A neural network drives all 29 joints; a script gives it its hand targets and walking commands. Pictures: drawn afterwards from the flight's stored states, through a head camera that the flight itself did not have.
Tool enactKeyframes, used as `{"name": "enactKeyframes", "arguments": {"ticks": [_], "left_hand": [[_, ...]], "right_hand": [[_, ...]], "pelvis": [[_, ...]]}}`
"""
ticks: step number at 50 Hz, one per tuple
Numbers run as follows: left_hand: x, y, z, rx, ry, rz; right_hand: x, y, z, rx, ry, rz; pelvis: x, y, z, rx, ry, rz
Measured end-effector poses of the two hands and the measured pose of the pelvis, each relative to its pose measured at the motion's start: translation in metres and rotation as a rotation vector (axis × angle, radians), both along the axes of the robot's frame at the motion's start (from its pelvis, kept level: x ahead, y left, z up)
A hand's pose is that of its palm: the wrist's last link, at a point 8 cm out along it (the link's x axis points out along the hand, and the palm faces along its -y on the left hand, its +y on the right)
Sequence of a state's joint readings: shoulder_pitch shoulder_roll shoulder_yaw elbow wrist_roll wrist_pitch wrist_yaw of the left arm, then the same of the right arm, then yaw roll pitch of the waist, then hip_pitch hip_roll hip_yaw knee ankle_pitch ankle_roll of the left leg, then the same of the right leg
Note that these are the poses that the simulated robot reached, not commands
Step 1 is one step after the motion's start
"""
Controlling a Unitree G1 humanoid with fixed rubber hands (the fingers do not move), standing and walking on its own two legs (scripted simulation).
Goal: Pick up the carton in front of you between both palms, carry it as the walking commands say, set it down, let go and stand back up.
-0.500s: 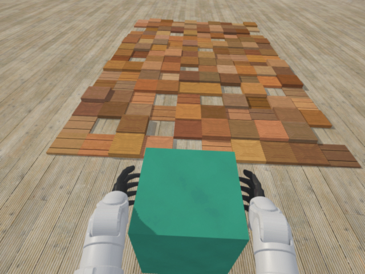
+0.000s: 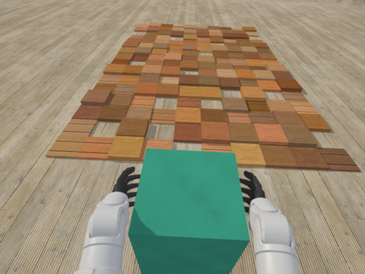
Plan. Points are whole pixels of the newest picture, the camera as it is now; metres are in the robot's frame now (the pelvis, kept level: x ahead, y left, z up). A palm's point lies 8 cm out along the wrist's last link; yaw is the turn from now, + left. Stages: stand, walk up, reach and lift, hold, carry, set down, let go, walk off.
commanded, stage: carry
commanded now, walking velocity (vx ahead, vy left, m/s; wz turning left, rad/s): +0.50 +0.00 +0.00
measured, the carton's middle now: (187, 215) +0.29 +0.00 -0.02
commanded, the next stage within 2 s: none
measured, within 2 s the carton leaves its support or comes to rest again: neither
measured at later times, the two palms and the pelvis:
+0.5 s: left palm (135, 143) +0.43 +0.14 +0.08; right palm (247, 148) +0.44 -0.16 +0.08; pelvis +0.17 +0.00 -0.01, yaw +2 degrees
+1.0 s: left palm (136, 92) +0.75 +0.20 +0.05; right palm (215, 95) +0.74 -0.10 +0.06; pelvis +0.48 +0.06 +0.00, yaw -1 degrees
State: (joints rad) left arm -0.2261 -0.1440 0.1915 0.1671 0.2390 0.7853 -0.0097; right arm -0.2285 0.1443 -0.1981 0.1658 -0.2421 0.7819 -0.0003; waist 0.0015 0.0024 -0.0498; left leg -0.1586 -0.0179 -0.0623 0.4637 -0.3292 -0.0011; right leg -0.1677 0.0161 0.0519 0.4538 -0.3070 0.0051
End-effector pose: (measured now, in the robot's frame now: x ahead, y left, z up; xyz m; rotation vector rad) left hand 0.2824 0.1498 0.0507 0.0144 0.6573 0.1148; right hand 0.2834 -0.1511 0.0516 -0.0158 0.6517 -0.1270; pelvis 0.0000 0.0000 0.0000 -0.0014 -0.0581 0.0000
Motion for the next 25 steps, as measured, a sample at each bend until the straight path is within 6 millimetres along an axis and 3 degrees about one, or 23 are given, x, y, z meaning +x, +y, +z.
{"name": "enactKeyframes", "arguments": {"ticks": [5, 13, 18, 22, 25], "left_hand": [[0.015, 0.005, 0.012, -0.015, -0.048, 0.021], [0.055, 0.025, 0.024, -0.021, -0.001, 0.032], [0.095, 0.011, 0.032, -0.056, 0.027, 0.027], [0.131, -0.005, 0.031, -0.044, -0.006, 0.024], [0.152, -0.006, 0.027, -0.043, 0.037, 0.044]], "right_hand": [[0.018, 0.006, 0.013, 0.008, -0.048, -0.001], [0.058, 0.026, 0.025, 0.028, -0.002, -0.018], [0.089, 0.012, 0.032, 0.038, 0.025, -0.060], [0.124, -0.004, 0.029, 0.069, -0.007, -0.077], [0.153, -0.005, 0.027, 0.071, 0.036, -0.061]], "pelvis": [[0.014, 0.003, -0.005, -0.003, 0.067, 0.022], [0.064, 0.018, -0.006, -0.007, 0.134, -0.014], [0.103, 0.012, 0.000, -0.033, 0.160, -0.010], [0.144, 0.000, -0.013, -0.035, 0.150, 0.017], [0.172, -0.005, -0.010, -0.026, 0.152, 0.041]]}}
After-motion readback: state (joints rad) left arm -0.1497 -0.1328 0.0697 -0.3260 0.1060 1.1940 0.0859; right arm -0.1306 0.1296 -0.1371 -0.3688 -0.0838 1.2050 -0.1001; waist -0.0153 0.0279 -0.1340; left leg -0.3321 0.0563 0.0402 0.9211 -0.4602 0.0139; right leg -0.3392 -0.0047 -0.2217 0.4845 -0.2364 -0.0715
